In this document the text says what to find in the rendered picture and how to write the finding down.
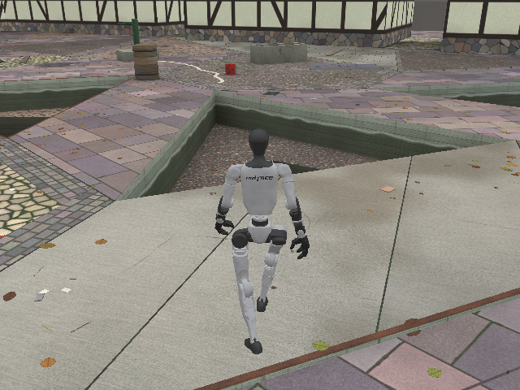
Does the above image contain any robot foot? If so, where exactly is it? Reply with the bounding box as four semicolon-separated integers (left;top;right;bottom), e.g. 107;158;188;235
257;297;268;312
245;338;262;354

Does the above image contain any right robot foot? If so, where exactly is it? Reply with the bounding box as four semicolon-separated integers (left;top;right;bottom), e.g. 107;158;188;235
257;297;268;312

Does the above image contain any right robot hand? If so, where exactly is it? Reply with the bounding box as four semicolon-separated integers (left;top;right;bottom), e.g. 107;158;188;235
290;236;310;259

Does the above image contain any left robot forearm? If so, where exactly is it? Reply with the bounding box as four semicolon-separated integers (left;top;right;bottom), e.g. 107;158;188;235
215;196;229;223

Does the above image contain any left robot foot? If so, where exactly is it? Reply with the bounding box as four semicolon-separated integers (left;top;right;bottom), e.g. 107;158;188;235
245;338;262;354

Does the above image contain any left robot upper arm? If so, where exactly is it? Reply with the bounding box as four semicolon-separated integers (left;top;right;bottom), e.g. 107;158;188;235
221;164;242;209

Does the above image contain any right robot forearm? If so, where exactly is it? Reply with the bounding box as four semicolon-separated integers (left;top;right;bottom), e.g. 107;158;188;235
289;197;307;238

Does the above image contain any right robot upper arm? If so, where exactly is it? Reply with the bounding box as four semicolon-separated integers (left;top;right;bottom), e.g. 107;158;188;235
276;163;297;210

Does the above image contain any left robot hand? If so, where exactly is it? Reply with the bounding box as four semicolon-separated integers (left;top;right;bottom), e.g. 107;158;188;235
215;219;234;235

